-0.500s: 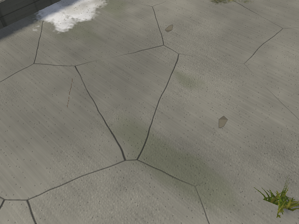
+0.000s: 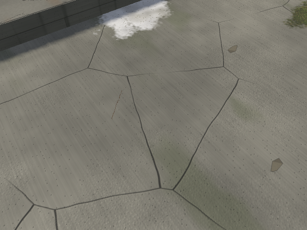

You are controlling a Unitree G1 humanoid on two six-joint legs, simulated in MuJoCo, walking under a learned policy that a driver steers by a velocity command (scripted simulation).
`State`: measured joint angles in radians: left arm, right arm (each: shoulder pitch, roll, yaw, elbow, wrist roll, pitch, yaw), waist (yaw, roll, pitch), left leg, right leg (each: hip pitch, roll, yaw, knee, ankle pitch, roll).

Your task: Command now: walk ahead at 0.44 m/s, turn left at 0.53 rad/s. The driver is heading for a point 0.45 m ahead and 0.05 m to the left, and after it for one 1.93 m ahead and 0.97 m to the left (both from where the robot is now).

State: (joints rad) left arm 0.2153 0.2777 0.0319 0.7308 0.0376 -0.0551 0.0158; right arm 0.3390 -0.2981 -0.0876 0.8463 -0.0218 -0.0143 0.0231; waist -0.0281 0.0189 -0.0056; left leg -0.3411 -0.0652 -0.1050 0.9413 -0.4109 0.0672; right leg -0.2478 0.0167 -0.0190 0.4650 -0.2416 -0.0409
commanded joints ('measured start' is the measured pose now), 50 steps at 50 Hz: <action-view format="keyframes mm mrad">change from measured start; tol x32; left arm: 1 73 101 27 -27 -3 -22 7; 50 48 66 -11 16 -35 35 10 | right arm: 1 -65 -62 -7 -79 -15 -10 29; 14 -424 1 48 -228 -19 5 78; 20 44 -193 -27 -109 -41 -7 12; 50 19 -78 27 -7 2 36 -57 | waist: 1 48 -127 83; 21 -62 186 -348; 50 31 -96 -82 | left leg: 1 -354 91 18 136 113 -5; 18 61 -45 256 -356 188 113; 21 717 446 -680 -591 155 355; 28 174 199 -114 -607 1068 216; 43 340 208 -149 -492 1107 106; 46 242 155 -148 -355 975 43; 48 61 -63 -19 -77 -136 -21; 50 23 -40 -35 39 -216 -37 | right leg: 1 207 -275 302 -329 -158 -74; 18 299 -272 -186 139 1037 -48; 21 -418 8 -72 1003 -321 52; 22 -503 -43 51 1016 -211 48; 44 -166 -12 18 146 -6 5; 48 327 -426 415 -21 1045 -271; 50 158 -365 372 -106 732 -268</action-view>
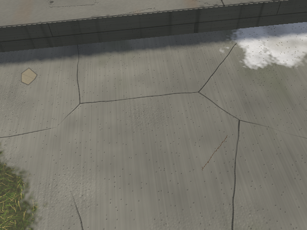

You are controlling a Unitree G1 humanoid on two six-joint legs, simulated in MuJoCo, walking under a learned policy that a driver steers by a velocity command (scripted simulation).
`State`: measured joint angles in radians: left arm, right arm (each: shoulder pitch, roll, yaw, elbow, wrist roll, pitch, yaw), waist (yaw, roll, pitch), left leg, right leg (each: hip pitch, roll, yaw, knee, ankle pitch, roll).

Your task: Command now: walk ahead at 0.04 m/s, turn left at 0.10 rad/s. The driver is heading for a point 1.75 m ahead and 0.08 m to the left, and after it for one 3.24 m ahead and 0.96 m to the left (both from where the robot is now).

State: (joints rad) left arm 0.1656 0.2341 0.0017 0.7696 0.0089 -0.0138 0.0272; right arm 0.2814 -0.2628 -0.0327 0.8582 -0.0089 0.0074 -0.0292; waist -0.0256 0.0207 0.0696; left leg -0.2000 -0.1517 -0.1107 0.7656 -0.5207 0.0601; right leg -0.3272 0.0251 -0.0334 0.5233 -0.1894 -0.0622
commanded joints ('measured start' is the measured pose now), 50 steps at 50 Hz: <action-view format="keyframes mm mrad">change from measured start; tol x16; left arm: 1 48 93 11 -23 4 -2 0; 44 -15 56 38 185 16 -38 -41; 50 521 215 103 333 11 -51 -25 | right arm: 1 61 -95 -24 -10 -10 24 -1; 50 42 11 -8 163 -15 -83 24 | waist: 1 7 -81 -121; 40 -31 133 154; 47 97 70 62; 50 187 -363 -80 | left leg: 1 -100 65 -34 191 -55 -44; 12 145 179 -3 -403 341 -39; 15 -68 225 -66 -454 228 -10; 33 15 224 -39 -473 388 4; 38 6 319 -234 -610 -285 127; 40 29 421 -338 -662 -253 191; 44 144 401 -245 -609 53 185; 47 -59 327 -108 -489 204 127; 49 -308 155 90 -24 242 46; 50 -475 61 141 233 -26 28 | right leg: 1 176 -321 329 -202 527 -201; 13 9 -122 193 -248 -175 3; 19 200 -102 135 -170 74 3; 34 185 -91 118 -172 32 24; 37 17 3 35 -4 -285 8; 42 -281 -69 13 254 -257 -4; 45 -160 -57 -18 134 -195 -7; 48 368 13 -45 -72 -81 -14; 50 549 -402 672 -395 -475 -146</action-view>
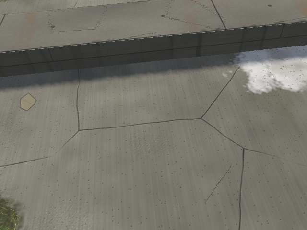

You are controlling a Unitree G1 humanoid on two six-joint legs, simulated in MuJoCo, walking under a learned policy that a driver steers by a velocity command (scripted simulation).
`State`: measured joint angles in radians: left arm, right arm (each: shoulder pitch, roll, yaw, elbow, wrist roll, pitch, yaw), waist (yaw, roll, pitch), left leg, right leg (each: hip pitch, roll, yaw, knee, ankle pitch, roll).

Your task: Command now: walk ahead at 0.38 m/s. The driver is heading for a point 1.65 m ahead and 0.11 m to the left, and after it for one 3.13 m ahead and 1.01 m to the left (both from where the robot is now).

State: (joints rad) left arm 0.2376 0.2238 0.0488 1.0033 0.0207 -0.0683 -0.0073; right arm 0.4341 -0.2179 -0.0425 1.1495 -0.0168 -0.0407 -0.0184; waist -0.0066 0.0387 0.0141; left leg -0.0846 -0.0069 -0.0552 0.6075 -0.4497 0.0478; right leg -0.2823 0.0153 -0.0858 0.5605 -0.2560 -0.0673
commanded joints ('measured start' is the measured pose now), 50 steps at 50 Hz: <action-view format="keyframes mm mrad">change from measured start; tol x16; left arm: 1 335 155 37 78 1 13 11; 4 147 82 11 9 -2 -11 5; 24 369 -45 -33 52 -35 -24 10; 45 -319 17 -10 -179 0 20 -20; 50 12 74 25 -87 6 -9 4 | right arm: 1 -142 -84 -11 -133 -26 -29 18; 17 -508 -12 13 -280 -1 -5 49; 24 68 -238 -74 -148 -47 -31 8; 28 -191 -55 -28 -170 3 -44 24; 50 52 -109 -14 -74 -8 -57 -6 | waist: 1 98 -194 67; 18 34 -128 128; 23 -182 -53 -167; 24 -103 163 -278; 28 -2 -44 26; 50 108 23 -65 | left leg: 1 -627 0 12 527 -44 61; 13 -608 51 149 215 354 -11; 19 -407 -15 189 -20 373 63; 22 -44 -64 179 -117 340 124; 23 188 103 -5 -143 202 168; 24 427 414 -540 -236 102 322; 25 352 390 -663 -354 -15 325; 31 -110 216 -147 -460 382 188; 45 183 202 6 -437 735 151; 50 172 183 72 -22 1125 102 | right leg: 1 389 -392 693 -423 -461 -149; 7 276 -226 266 -414 223 -99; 17 289 -201 120 -415 631 -99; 21 380 -219 84 -121 1044 -76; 23 143 -155 42 345 679 -55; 24 -215 40 12 760 -166 -16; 25 -316 36 144 852 -214 -37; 40 -355 -106 23 189 252 47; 46 -365 -62 -1 34 190 -1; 50 76 33 -36 -103 132 -83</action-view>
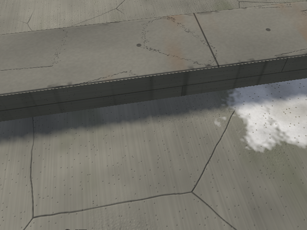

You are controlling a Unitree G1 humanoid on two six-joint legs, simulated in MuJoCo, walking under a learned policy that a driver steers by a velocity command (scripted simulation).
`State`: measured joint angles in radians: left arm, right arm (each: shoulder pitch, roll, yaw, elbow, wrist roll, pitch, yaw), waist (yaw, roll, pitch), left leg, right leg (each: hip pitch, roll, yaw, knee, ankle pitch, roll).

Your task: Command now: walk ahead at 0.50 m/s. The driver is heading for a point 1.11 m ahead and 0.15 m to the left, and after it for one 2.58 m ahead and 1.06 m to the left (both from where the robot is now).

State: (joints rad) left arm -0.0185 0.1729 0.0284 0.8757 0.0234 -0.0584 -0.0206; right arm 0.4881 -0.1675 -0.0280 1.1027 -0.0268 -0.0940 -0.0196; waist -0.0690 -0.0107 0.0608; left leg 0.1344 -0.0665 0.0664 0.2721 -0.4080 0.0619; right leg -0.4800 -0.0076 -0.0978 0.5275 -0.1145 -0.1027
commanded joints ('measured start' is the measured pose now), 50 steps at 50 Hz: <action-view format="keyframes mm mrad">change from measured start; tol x16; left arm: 1 445 188 67 83 28 -28 28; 7 275 71 36 93 -7 -30 17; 30 595 58 20 142 -40 -33 25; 50 -47 74 17 -47 -4 6 -10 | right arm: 1 -14 -138 -20 -52 14 -6 -1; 23 -548 -78 -16 -284 5 40 45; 26 -454 -100 -30 -266 3 26 36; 29 11 -253 -85 -144 -39 0 7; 34 -247 -106 -44 -158 16 4 24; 50 36 -134 -28 -42 10 -20 7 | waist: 1 233 26 -220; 2 196 -208 -366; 6 82 -4 -45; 24 116 -61 51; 28 -56 -26 -153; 30 -38 250 -369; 34 77 55 -30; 50 13 77 50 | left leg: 1 -247 205 -28 569 814 71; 2 -626 18 31 992 121 17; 3 -732 12 -113 1097 -67 34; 18 -758 155 -5 465 391 -41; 24 -742 116 12 312 316 13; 28 -201 65 8 186 276 101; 30 205 512 -746 13 155 288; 35 -280 291 -270 -114 299 129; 50 -73 262 -100 -134 643 125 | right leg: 1 544 -93 134 -75 -60 -95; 2 850 -413 644 -145 -127 -255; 3 783 -395 769 -247 -168 -249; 8 329 -219 292 -351 82 -108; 22 530 -198 139 -373 341 -95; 27 574 -198 88 -61 737 -54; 28 455 -156 57 143 621 -33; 30 -74 91 61 748 -445 17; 31 -155 9 153 785 -347 1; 50 -156 -56 18 75 106 60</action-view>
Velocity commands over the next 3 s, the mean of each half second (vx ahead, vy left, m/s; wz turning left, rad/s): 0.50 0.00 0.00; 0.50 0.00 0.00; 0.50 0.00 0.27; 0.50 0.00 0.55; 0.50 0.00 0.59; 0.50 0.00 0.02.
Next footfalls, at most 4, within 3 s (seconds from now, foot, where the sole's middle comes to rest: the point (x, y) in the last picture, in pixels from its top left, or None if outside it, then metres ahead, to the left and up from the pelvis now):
0.02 right None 0.17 -0.09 -0.76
0.56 left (131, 226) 0.47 0.09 -0.76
1.12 right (166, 158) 0.78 -0.08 -0.76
1.64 left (126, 132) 0.95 0.11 -0.76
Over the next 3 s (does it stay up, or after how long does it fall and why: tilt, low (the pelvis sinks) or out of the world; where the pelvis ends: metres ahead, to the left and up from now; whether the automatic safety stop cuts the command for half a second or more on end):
stays up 1.46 0.40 0.20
